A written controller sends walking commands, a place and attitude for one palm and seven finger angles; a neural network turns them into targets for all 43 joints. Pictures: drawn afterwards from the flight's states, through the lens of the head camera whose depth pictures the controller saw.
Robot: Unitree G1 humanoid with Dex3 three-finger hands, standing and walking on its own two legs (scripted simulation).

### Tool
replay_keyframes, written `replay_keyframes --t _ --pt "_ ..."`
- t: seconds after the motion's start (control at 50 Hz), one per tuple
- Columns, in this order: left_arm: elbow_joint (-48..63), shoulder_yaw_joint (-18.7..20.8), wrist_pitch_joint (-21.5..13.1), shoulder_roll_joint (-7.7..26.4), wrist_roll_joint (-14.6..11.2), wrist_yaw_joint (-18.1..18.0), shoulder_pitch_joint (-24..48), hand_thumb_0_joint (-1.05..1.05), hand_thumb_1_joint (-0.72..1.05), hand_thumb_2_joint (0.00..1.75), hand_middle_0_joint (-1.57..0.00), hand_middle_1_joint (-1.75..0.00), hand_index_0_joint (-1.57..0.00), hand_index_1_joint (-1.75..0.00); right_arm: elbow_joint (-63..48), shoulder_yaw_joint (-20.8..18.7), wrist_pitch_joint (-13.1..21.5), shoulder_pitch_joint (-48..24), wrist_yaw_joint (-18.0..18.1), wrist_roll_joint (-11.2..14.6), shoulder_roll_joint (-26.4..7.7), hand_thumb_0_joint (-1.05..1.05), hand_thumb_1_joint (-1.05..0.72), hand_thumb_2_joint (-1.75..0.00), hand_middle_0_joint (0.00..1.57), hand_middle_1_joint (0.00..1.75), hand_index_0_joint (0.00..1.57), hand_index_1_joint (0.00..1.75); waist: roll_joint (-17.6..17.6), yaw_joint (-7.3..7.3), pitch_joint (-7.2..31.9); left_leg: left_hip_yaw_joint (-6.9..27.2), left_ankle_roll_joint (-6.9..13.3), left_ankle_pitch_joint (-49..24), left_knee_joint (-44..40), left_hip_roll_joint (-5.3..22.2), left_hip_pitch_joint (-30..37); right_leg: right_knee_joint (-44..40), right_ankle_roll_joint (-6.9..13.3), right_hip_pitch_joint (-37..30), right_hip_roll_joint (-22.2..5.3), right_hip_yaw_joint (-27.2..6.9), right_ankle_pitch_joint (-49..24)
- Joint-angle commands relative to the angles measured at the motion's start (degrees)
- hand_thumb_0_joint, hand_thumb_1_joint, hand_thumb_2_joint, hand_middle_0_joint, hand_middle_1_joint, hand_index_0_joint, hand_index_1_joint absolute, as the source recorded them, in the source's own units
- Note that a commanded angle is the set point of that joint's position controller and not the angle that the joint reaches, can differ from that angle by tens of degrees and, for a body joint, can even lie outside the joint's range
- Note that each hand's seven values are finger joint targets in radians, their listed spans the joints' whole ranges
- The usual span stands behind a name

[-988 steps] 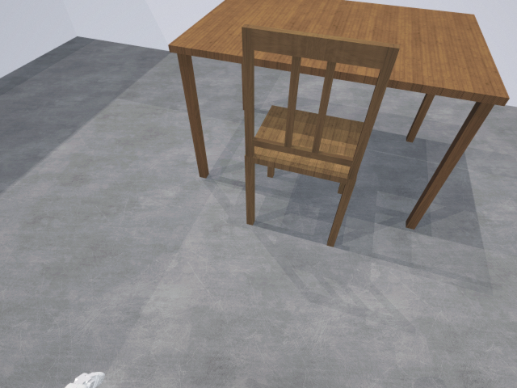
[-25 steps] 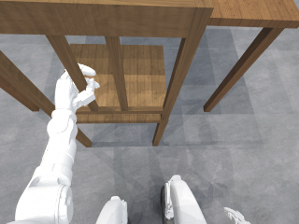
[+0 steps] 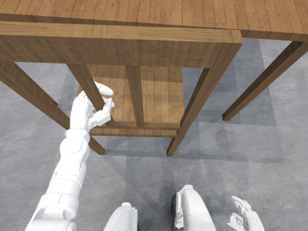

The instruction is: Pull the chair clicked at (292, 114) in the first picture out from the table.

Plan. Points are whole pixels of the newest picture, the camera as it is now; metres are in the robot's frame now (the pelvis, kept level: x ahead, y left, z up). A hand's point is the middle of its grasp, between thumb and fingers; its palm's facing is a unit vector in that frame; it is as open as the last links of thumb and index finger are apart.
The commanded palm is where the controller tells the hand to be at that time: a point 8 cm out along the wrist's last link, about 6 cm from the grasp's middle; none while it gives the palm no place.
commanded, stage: step backward, pulling the chair out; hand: left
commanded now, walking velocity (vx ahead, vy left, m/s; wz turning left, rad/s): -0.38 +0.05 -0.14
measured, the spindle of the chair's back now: (97, 101) +0.43 +0.14 +0.01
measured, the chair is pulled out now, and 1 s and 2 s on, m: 0.03 0.12 0.33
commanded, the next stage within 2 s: none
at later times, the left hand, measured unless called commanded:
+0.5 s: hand (105, 122) +0.37 +0.12 +0.00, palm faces -0.08 -0.99 -0.11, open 5.3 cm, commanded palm +0.36 +0.17 +0.00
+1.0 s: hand (112, 146) +0.31 +0.10 +0.00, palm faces +0.01 -0.99 -0.13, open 5.4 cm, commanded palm +0.29 +0.15 +0.01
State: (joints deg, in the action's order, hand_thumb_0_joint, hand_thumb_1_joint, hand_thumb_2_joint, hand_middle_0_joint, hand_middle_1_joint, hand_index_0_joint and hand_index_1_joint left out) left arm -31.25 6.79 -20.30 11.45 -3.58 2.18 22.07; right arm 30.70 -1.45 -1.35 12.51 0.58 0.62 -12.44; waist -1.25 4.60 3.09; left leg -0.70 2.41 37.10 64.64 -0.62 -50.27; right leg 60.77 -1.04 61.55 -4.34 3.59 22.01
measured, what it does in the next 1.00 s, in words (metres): rises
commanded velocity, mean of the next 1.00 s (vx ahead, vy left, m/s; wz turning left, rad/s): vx -0.38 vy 0.01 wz -0.11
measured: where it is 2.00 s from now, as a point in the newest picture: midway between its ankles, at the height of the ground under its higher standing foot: outside the picture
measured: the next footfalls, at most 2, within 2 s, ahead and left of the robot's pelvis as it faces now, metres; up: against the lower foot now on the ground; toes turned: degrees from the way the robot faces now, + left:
right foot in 1.28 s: -0.10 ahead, -0.12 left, +0.00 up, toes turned -7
right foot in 1.92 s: -0.27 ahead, -0.09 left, +0.00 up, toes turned -15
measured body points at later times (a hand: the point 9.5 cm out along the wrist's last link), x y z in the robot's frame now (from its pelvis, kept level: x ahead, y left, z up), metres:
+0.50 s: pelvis +0.00 +0.03 +0.08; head +0.11 +0.03 +0.51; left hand +0.37 +0.17 +0.01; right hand +0.04 -0.25 -0.04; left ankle -0.07 +0.10 -0.65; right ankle +0.06 -0.13 -0.64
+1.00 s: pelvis -0.07 -0.01 +0.07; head +0.04 -0.03 +0.50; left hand +0.31 +0.15 +0.02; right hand +0.00 -0.30 -0.07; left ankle -0.07 +0.10 -0.65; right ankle +0.04 -0.13 -0.65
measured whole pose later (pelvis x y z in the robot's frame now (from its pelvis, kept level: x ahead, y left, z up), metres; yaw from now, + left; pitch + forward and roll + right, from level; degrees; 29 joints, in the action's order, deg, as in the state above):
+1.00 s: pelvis -0.07 -0.01 +0.07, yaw -1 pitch +5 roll +1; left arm -59.7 5.2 -11.5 7.9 -4.0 -6.0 31.5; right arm 42.9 -2.1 -1.7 10.3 6.7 3.2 -16.7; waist -0.7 5.3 -8.6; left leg -4.2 -1.7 25.8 40.0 -0.6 -24.4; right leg 33.1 0.3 32.3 -4.2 3.4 6.1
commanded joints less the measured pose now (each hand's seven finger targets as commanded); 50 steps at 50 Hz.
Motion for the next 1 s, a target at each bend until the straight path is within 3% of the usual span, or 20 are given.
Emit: replay_keyframes --t 0.0,0.06,0.12,0.18,0.26,0.32,0.38,0.42,0.48,0.54,0.58,0.62,0.64,0.68,0.72,0.76,0.8,0.88,0.94,0.98 --pt "16.77 0.51 3.18 11.21 2.60 -5.34 18.01 0.00 0.90 0.90 -0.50 -1.45 -0.50 -1.45 -6.43 -2.54 -1.30 7.92 5.12 1.80 -6.95 0.00 -0.90 -0.90 0.20 0.30 0.20 0.30 -6.90 1.16 36.18 2.12 -3.81 -41.09 -22.54 2.13 21.85 -12.31 3.96 -44.42 -3.53 -4.69 -40.33" --pt "5.85 -1.46 6.64 8.20 2.33 -6.52 15.01 0.00 0.90 0.90 -0.50 -1.45 -0.50 -1.45 -3.57 -1.88 -2.63 8.52 6.42 1.89 -7.16 0.00 -0.90 -0.90 0.20 0.30 0.20 0.30 -0.37 1.38 29.95 2.85 -3.40 -45.08 -25.48 4.49 24.46 -16.35 3.38 -45.67 -4.65 -5.03 -44.63" --pt "-2.03 -2.14 7.40 8.09 2.78 -7.14 19.23 0.00 0.90 0.90 -0.50 -1.45 -0.50 -1.45 -1.26 -2.01 -3.36 9.13 6.99 1.80 -8.08 0.00 -0.90 -0.90 0.20 0.30 0.20 0.30 2.14 1.43 25.96 2.41 -3.83 -46.76 -27.21 5.74 24.61 -18.90 3.74 -49.17 -6.48 -6.25 -51.76" --pt "-7.68 -3.08 7.15 7.55 3.29 -6.96 20.85 0.00 0.90 0.90 -0.50 -1.45 -0.50 -1.45 -0.19 -2.09 -3.89 9.22 6.84 1.66 -8.47 0.00 -0.90 -0.90 0.20 0.30 0.20 0.30 -1.80 0.87 24.34 2.31 -4.54 -47.48 -28.57 6.87 27.64 -21.31 4.66 -49.40 -7.91 -7.59 -52.68" --pt "-11.70 -4.39 6.77 6.31 3.42 -6.54 20.83 0.00 0.90 0.90 -0.50 -1.45 -0.50 -1.45 0.21 -2.18 -4.41 8.52 6.57 1.70 -8.93 0.00 -0.90 -0.90 0.20 0.30 0.20 0.30 -5.35 0.16 21.59 2.87 -5.10 -52.05 -31.07 8.67 31.16 -22.65 4.40 -48.13 -6.36 -6.78 -47.90" --pt "-10.98 -4.65 6.25 5.58 3.25 -6.41 20.51 0.00 0.90 0.90 -0.50 -1.45 -0.50 -1.45 0.29 -2.54 -4.38 8.53 6.47 1.36 -9.10 0.00 -0.90 -0.90 0.20 0.30 0.20 0.30 -7.92 -0.17 22.52 3.89 -6.53 -66.78 -31.22 10.12 36.27 -22.22 3.93 -47.87 -4.66 -5.78 -47.40" --pt "-9.78 -4.53 5.62 4.66 3.36 -6.14 18.05 0.00 0.90 0.90 -0.50 -1.45 -0.50 -1.45 0.51 -2.59 -4.36 8.24 5.18 0.48 -8.74 0.00 -0.90 -0.90 0.20 0.30 0.20 0.30 -10.83 -1.25 22.41 3.83 -7.81 -76.01 -30.26 11.33 42.33 -24.38 3.65 -44.82 -1.71 -4.02 -34.81" --pt "-9.73 -4.19 5.19 4.80 3.40 -6.14 17.88 0.00 0.90 0.90 -0.50 -1.45 -0.50 -1.45 0.39 -2.96 -4.20 7.95 4.87 0.47 -8.87 0.00 -0.90 -0.90 0.20 0.30 0.20 0.30 -7.96 -1.29 22.30 3.19 -7.76 -72.09 -29.11 11.30 40.56 -25.94 4.19 -48.01 -1.60 -4.14 -38.57" --pt "-10.86 -4.87 4.56 4.90 3.41 -6.39 20.32 0.00 0.90 0.90 -0.50 -1.45 -0.50 -1.45 1.14 -2.97 -4.38 7.72 5.10 1.02 -9.23 0.00 -0.90 -0.90 0.20 0.30 0.20 0.30 -1.84 -0.19 21.06 2.52 -7.25 -55.71 -30.27 10.49 34.96 -25.03 5.48 -49.30 -5.17 -7.71 -48.01" --pt "-13.41 -4.61 4.28 5.58 3.60 -6.58 21.03 0.00 0.90 0.90 -0.50 -1.45 -0.50 -1.45 2.40 -2.80 -3.86 7.38 5.91 1.07 -9.43 0.00 -0.90 -0.90 0.20 0.30 0.20 0.30 -3.79 -0.38 18.10 2.50 -5.45 -50.85 -35.09 11.49 34.17 -23.44 3.32 -46.35 -3.38 -6.53 -41.77" --pt "-14.06 -4.87 3.97 4.68 3.39 -6.70 21.81 0.00 0.90 0.90 -0.50 -1.45 -0.50 -1.45 3.21 -2.62 -3.26 7.79 6.23 0.98 -9.10 0.00 -0.90 -0.90 0.20 0.30 0.20 0.30 -5.58 -0.51 17.97 3.98 -5.55 -61.88 -35.41 13.22 37.89 -21.39 2.58 -43.31 -1.60 -5.48 -33.57" --pt "-13.41 -3.89 3.33 5.27 3.91 -6.87 23.62 0.00 0.90 0.90 -0.50 -1.45 -0.50 -1.45 4.32 -2.74 -2.61 7.77 5.49 -0.11 -8.91 0.00 -0.90 -0.90 0.20 0.30 0.20 0.30 -13.01 -1.14 18.55 4.98 -6.17 -77.74 -34.68 15.33 46.45 -19.20 2.17 -37.39 0.14 -4.18 -18.57" --pt "-14.18 -3.51 3.04 5.13 4.12 -7.00 23.45 0.00 0.90 0.90 -0.50 -1.45 -0.50 -1.45 4.74 -2.51 -2.27 7.57 4.85 -0.55 -8.34 0.00 -0.90 -0.90 0.20 0.30 0.20 0.30 -14.66 -1.42 18.13 4.68 -5.98 -79.92 -33.83 15.83 48.75 -19.44 2.27 -35.74 0.51 -3.67 -13.40" --pt "-15.19 -2.99 2.52 5.20 3.90 -7.34 23.59 0.00 0.90 0.90 -0.50 -1.45 -0.50 -1.45 4.96 -2.28 -1.47 6.79 4.44 -0.41 -8.18 0.00 -0.90 -0.90 0.20 0.30 0.20 0.30 -12.85 -1.88 15.88 3.19 -4.69 -73.62 -33.13 15.99 44.63 -21.11 2.68 -39.46 -0.03 -3.92 -15.59" --pt "-16.49 -2.59 2.35 5.91 3.75 -7.68 24.80 0.00 0.90 0.90 -0.50 -1.45 -0.50 -1.45 5.87 -2.53 -0.54 7.04 4.94 0.23 -8.64 0.00 -0.90 -0.90 0.20 0.30 0.20 0.30 -5.16 -1.84 14.79 2.40 -3.91 -63.36 -30.87 14.79 38.25 -23.71 3.41 -45.68 -1.63 -5.93 -30.24" --pt "-17.84 -2.59 2.23 7.10 3.38 -7.88 25.24 0.00 0.90 0.90 -0.50 -1.45 -0.50 -1.45 7.32 -2.73 -0.17 8.63 5.63 0.96 -8.93 0.00 -0.90 -0.90 0.20 0.30 0.20 0.30 2.66 -0.69 16.66 1.00 -5.47 -47.83 -27.36 10.33 33.53 -24.76 5.81 -49.34 -7.55 -12.91 -52.62" --pt "-20.26 -2.34 2.95 7.91 3.13 -7.90 23.71 0.00 0.90 0.90 -0.50 -1.45 -0.50 -1.45 8.89 -2.99 0.33 8.55 6.38 1.03 -9.35 0.00 -0.90 -0.90 0.20 0.30 0.20 0.30 6.72 -0.64 19.29 1.26 -6.09 -31.11 -25.28 7.06 33.75 -26.65 8.09 -51.59 -12.22 -16.62 -61.43" --pt "-19.98 -1.70 4.69 10.15 2.81 -8.15 21.87 0.00 0.90 0.90 -0.50 -1.45 -0.50 -1.45 8.95 -2.57 1.27 5.73 6.81 2.19 -9.42 0.00 -0.90 -0.90 0.20 0.30 0.20 0.30 8.18 -2.12 21.80 1.28 -4.84 -8.26 -23.78 3.64 29.73 -33.44 7.44 -55.51 -16.42 -19.62 -50.21" --pt "-17.84 -2.13 6.49 9.87 2.66 -8.59 19.32 0.00 0.90 0.90 -0.50 -1.45 -0.50 -1.45 7.65 -2.25 1.10 4.01 6.57 2.89 -10.06 0.00 -0.90 -0.90 0.20 0.30 0.20 0.30 6.63 -2.49 22.57 2.33 -4.62 -7.08 -25.14 3.29 28.75 -35.13 7.83 -58.33 -18.07 -18.83 -46.34" --pt "-15.87 -3.68 7.60 8.17 2.40 -8.81 17.62 0.00 0.90 0.90 -0.50 -1.45 -0.50 -1.45 6.73 -1.92 0.60 3.38 6.58 3.07 -10.27 0.00 -0.90 -0.90 0.20 0.30 0.20 0.30 6.07 -1.63 22.94 1.53 -4.60 -11.82 -30.80 3.85 31.48 -34.69 6.64 -58.42 -16.97 -15.43 -45.82"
